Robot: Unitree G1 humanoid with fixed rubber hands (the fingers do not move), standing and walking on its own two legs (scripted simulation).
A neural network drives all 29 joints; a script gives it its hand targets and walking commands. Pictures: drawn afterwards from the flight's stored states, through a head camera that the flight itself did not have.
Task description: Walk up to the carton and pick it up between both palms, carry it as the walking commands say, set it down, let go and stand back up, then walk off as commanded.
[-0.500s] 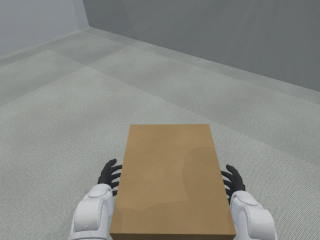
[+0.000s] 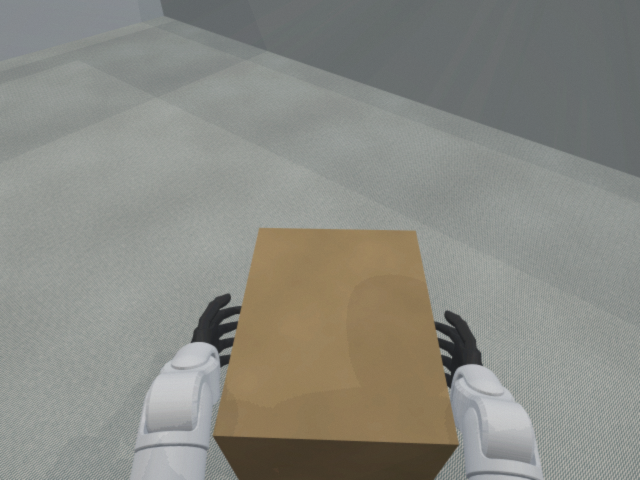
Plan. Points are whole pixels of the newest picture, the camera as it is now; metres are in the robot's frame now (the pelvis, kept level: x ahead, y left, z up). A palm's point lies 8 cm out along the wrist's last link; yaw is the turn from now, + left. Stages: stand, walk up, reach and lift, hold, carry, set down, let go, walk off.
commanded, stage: carry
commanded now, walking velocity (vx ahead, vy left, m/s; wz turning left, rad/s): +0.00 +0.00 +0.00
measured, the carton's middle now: (334, 364) +0.30 +0.00 -0.04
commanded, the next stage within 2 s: none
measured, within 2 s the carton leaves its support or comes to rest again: neither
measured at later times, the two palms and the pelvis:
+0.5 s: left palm (216, 389) +0.23 +0.14 +0.03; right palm (490, 404) +0.23 -0.18 +0.03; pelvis -0.03 -0.02 +0.01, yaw +1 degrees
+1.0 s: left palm (198, 370) +0.25 +0.17 +0.03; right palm (468, 387) +0.24 -0.15 +0.04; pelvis -0.01 +0.01 +0.01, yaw +0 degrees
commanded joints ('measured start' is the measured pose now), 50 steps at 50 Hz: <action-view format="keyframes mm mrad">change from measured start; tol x32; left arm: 1 -463 -871 -623 -380 -308 -74 -104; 5 -297 -705 -508 -6 -119 -63 -134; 50 -444 -820 -638 -174 -171 -99 -145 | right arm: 1 -667 746 648 -519 342 -24 169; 7 -473 655 607 -63 143 -11 200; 50 -587 718 649 -199 204 -39 221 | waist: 1 25 141 -282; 50 -12 42 -359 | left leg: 1 -95 295 -290 -456 -290 78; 6 201 140 -112 -109 358 -41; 14 114 137 -175 -275 -52 -31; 50 197 160 -164 -281 176 -42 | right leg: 1 202 -45 146 299 18 -21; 5 406 -121 148 -333 200 -60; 7 458 -176 181 -222 568 -74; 18 274 -153 213 -367 -130 -78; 50 320 -121 124 -234 105 -47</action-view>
